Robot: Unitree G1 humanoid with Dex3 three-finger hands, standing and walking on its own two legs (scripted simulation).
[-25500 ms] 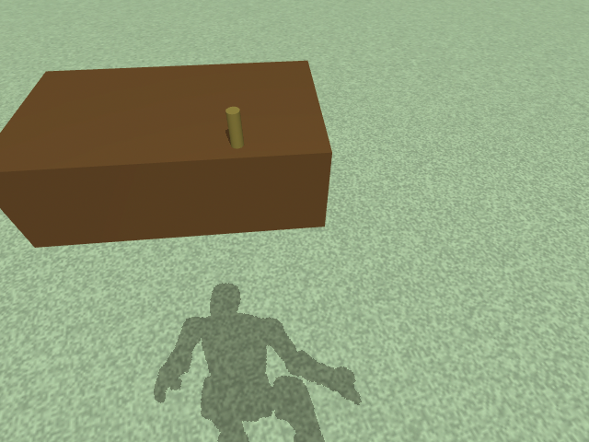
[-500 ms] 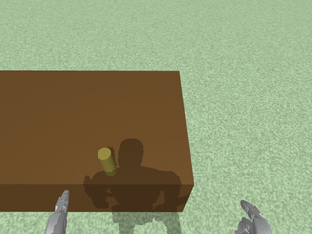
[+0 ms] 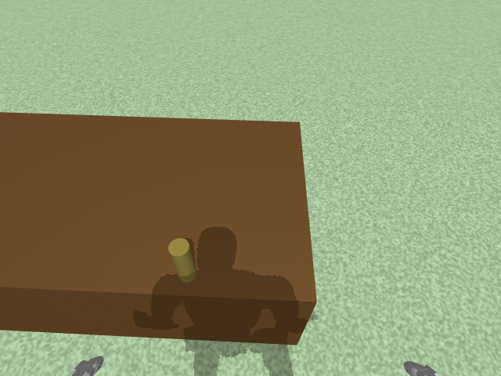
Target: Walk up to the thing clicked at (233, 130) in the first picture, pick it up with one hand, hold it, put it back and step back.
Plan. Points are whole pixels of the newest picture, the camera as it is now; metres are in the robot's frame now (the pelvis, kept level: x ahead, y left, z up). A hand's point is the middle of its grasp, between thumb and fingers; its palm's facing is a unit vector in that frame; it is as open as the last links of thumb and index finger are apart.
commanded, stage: stand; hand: left
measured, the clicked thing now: (183, 261) +0.43 +0.19 -0.24
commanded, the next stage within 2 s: none
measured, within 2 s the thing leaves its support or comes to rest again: neither
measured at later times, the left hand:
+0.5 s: hand out of the picture +0.05 +0.25 -0.12, palm faces +0.00 -0.94 -0.35, open 7.4 cm
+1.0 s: hand out of the picture +0.03 +0.25 -0.12, palm faces -0.01 -0.94 -0.34, open 7.3 cm
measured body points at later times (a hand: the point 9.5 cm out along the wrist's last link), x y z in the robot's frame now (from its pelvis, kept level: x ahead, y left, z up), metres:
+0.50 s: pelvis -0.01 +0.00 +0.04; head -0.02 -0.01 +0.49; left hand +0.05 +0.29 -0.09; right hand +0.06 -0.28 -0.11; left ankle -0.01 +0.13 -0.70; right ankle +0.02 -0.13 -0.70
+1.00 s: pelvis -0.01 +0.00 +0.04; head +0.00 -0.01 +0.49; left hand +0.03 +0.30 -0.09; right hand +0.04 -0.30 -0.10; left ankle -0.01 +0.13 -0.70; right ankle +0.02 -0.13 -0.70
